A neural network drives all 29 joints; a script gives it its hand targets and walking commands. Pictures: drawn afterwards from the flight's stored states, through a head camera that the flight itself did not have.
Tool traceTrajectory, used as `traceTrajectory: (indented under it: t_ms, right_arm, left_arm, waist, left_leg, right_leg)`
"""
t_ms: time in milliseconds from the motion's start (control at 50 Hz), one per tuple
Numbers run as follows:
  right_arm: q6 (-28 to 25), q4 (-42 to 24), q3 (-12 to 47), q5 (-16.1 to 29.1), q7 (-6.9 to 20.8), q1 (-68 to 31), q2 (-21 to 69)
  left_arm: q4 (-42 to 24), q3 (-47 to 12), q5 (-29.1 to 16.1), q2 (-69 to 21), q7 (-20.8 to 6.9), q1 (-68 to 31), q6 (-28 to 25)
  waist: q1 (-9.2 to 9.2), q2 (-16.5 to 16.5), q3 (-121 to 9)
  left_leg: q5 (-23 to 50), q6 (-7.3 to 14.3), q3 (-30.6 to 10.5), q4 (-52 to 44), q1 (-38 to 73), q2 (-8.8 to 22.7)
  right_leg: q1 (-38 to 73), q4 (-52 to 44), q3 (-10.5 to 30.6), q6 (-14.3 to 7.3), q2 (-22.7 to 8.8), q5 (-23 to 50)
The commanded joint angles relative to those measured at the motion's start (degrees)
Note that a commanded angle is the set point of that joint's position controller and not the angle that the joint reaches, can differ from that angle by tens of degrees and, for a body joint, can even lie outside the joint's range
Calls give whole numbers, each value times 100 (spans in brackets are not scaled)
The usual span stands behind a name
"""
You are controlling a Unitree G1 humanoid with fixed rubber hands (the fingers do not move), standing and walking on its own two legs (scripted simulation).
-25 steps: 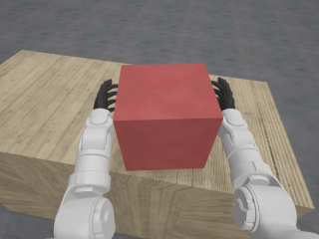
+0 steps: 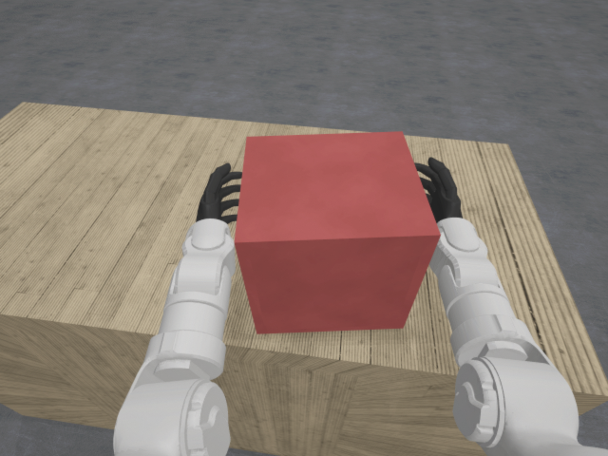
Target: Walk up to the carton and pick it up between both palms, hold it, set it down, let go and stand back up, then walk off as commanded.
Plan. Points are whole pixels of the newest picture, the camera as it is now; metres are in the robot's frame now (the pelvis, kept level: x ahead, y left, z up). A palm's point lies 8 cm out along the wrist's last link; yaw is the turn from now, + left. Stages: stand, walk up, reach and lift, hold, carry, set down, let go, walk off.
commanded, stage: set down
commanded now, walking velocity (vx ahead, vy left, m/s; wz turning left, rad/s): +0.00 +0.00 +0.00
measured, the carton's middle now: (327, 235) +0.41 -0.04 +0.07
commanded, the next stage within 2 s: none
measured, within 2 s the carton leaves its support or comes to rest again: rests again in 0.66 s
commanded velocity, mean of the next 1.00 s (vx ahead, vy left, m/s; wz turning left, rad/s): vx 0.00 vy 0.00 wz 0.00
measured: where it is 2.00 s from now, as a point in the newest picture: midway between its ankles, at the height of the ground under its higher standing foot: outside the picture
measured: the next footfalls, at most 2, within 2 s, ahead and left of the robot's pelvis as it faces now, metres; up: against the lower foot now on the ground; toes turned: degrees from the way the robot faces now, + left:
none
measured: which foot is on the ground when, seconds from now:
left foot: down 0.00-1.00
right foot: down 0.00-1.00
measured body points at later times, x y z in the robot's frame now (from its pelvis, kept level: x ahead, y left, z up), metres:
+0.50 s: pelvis -0.01 +0.00 +0.00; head +0.00 +0.00 +0.45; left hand +0.40 +0.12 +0.10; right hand +0.40 -0.20 +0.10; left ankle -0.06 +0.14 -0.75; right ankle +0.04 -0.13 -0.75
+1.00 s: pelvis -0.01 -0.01 +0.00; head +0.01 -0.02 +0.45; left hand +0.40 +0.12 +0.09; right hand +0.41 -0.20 +0.09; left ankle -0.06 +0.14 -0.75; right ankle +0.04 -0.13 -0.75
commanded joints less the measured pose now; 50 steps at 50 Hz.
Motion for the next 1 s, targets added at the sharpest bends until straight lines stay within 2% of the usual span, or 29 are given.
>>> traceTrajectory:
  t_ms: [0,20,40,80,100,140,160,220,240,260,300,320,380,400,440,480,560,600,620,640,680,720,740,760,780,800,880,940,980]
  right_arm:
    - [-526,-1476,1893,149,673,-3732,3221]
    - [-579,-1456,1786,115,663,-3802,3147]
    - [-600,-1504,1806,115,667,-3747,3065]
    - [-692,-1574,1718,72,629,-3713,3041]
    - [-732,-1502,1623,12,657,-3663,3041]
    - [-792,-1590,1680,-59,603,-3550,2966]
    - [-776,-1437,1556,-132,567,-3466,2864]
    - [-668,-984,1295,-244,599,-3368,2708]
    - [-675,-971,1205,-305,594,-3238,2577]
    - [-659,-911,1163,-372,607,-3365,2572]
    - [-631,-732,1100,-450,613,-3302,2675]
    - [-651,-848,1161,-434,623,-3391,2726]
    - [-663,-707,853,-605,733,-3539,2793]
    - [-706,-764,949,-528,777,-3572,2935]
    - [-841,-845,868,-667,869,-3742,3010]
    - [-873,-876,767,-842,919,-3802,3044]
    - [-965,-926,602,-1145,1037,-3820,3001]
    - [-998,-795,419,-1279,1080,-3868,2890]
    - [-974,-716,410,-1358,1064,-3762,2963]
    - [-980,-682,349,-1383,1071,-3730,2916]
    - [-993,-536,338,-1447,1074,-3565,2988]
    - [-977,-482,316,-1499,1054,-3543,2983]
    - [-984,-452,271,-1523,1064,-3444,3009]
    - [-983,-404,165,-1596,1044,-3394,3004]
    - [-1020,-482,160,-1612,1043,-3520,3040]
    - [-1004,-410,60,-1702,1017,-3256,3002]
    - [-1058,-314,135,-1680,1003,-3028,2926]
    - [-1093,-493,287,-1633,974,-2993,3007]
    - [-1136,-483,260,-1621,997,-2997,2916]
  left_arm:
    - [-1323,-2129,-476,-2916,-486,-3653,-437]
    - [-1268,-2234,-500,-2975,-469,-3750,-462]
    - [-1238,-2225,-500,-2925,-444,-3600,-485]
    - [-1404,-2560,-622,-3081,-406,-3787,-563]
    - [-1545,-2700,-642,-3118,-379,-3918,-633]
    - [-1565,-2858,-760,-3173,-367,-3787,-689]
    - [-1466,-2954,-822,-3178,-381,-3834,-709]
    - [-861,-2605,-654,-3049,-465,-3492,-617]
    - [-775,-2552,-637,-3027,-494,-3273,-570]
    - [-526,-2364,-526,-2945,-562,-3259,-553]
    - [-430,-2169,-460,-2845,-664,-3368,-555]
    - [-507,-2167,-526,-2823,-693,-3470,-602]
    - [-87,-1719,-261,-2749,-714,-3488,-642]
    - [-246,-1718,-273,-2786,-713,-3546,-683]
    - [-328,-1773,-288,-2912,-627,-3932,-876]
    - [46,-1507,-144,-2759,-577,-3856,-1009]
    - [111,-1313,-18,-2599,-515,-3948,-1144]
    - [314,-1237,-2,-2576,-518,-3951,-1218]
    - [326,-1117,-15,-2503,-520,-3995,-1256]
    - [367,-1090,-16,-2459,-509,-4009,-1260]
    - [447,-1027,21,-2436,-524,-3922,-1329]
    - [618,-842,39,-2354,-567,-3813,-1328]
    - [757,-785,90,-2378,-602,-3595,-1319]
    - [726,-786,80,-2373,-620,-3693,-1364]
    - [655,-815,53,-2406,-630,-3771,-1404]
    - [679,-839,67,-2384,-651,-3620,-1397]
    - [671,-798,149,-2359,-680,-3383,-1467]
    - [634,-778,208,-2320,-705,-3175,-1482]
    - [691,-720,292,-2357,-716,-3081,-1458]
  waist:
    - [145,-296,-3716]
    - [67,-113,-3738]
    - [121,-77,-3819]
    - [-109,90,-3985]
    - [-98,163,-4134]
    - [-213,92,-4308]
    - [-417,60,-4140]
    - [-298,30,-3410]
    - [-431,-125,-3249]
    - [-312,-166,-2962]
    - [-301,-194,-2716]
    - [-226,-411,-2833]
    - [-103,-274,-2485]
    - [37,-158,-2670]
    - [75,-130,-3038]
    - [248,-179,-3106]
    - [399,-281,-3232]
    - [331,-274,-3283]
    - [379,-415,-3298]
    - [289,-526,-3213]
    - [368,-478,-3203]
    - [356,-759,-3051]
    - [411,-693,-2945]
    - [285,-737,-2763]
    - [341,-755,-2842]
    - [146,-747,-2801]
    - [196,-617,-2818]
    - [198,-660,-2783]
    - [169,-500,-2589]
  left_leg:
    - [2626,-238,489,-123,-973,-554]
    - [2654,-296,450,-103,-899,-526]
    - [2789,-307,443,-10,-791,-487]
    - [3047,-361,409,118,-513,-437]
    - [3070,-414,401,134,-407,-420]
    - [3300,-441,348,240,-330,-403]
    - [3233,-478,324,221,-354,-385]
    - [2633,-373,373,-17,-674,-394]
    - [2711,-369,356,-37,-538,-374]
    - [2496,-302,378,-107,-675,-367]
    - [2110,-249,473,-268,-967,-440]
    - [2125,-244,499,-266,-1014,-433]
    - [1642,-185,597,-434,-1217,-493]
    - [1607,-188,651,-456,-1134,-500]
    - [1594,-192,663,-430,-1031,-470]
    - [1237,-131,748,-507,-1267,-515]
    - [725,13,809,-670,-1437,-458]
    - [645,-16,804,-668,-1466,-461]
    - [601,44,826,-679,-1587,-468]
    - [603,51,812,-703,-1571,-449]
    - [499,51,885,-750,-1673,-464]
    - [342,161,860,-816,-1822,-437]
    - [271,176,890,-882,-1911,-474]
    - [278,176,890,-870,-1820,-480]
    - [300,168,904,-845,-1812,-471]
    - [389,150,846,-843,-1800,-482]
    - [826,93,860,-753,-1773,-492]
    - [791,157,871,-762,-1958,-513]
    - [644,161,877,-826,-1937,-510]
  right_leg:
    - [3108,737,-304,222,251,3389]
    - [2950,707,-377,181,265,3215]
    - [2848,715,-358,126,249,3174]
    - [2412,631,-445,93,298,2950]
    - [2308,626,-455,54,302,2914]
    - [2241,628,-471,50,342,3039]
    - [2214,592,-506,19,349,3025]
    - [2252,498,-444,1,298,2551]
    - [2167,468,-510,33,334,2509]
    - [2170,416,-466,56,314,2235]
    - [2445,455,-401,122,242,2310]
    - [2522,522,-431,141,266,2434]
    - [2533,418,-384,166,222,1895]
    - [2502,461,-414,151,205,1829]
    - [2285,475,-465,156,223,1570]
    - [2401,431,-401,131,141,1354]
    - [2348,415,-431,172,69,905]
    - [2199,453,-444,146,89,853]
    - [2305,440,-414,176,86,905]
    - [2330,447,-451,196,84,960]
    - [2495,460,-412,187,68,947]
    - [2656,428,-344,234,33,954]
    - [2678,417,-334,231,7,986]
    - [2508,382,-362,251,41,857]
    - [2546,420,-338,263,47,896]
    - [2586,384,-346,225,43,959]
    - [2782,491,-286,239,8,1731]
    - [2930,552,-243,285,-20,1895]
    - [2777,514,-271,297,-29,1646]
